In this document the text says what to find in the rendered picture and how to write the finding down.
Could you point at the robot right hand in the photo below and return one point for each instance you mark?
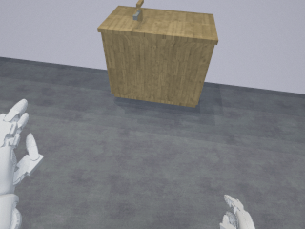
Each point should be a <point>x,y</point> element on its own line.
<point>241,219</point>

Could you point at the robot left hand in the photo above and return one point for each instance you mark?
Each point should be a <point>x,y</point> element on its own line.
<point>11,125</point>

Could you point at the tap lever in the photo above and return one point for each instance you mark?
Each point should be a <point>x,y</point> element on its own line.
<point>135,16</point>

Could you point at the counter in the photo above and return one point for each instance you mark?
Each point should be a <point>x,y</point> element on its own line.
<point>161,57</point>

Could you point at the left robot forearm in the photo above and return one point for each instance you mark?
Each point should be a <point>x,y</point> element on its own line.
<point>10,217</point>

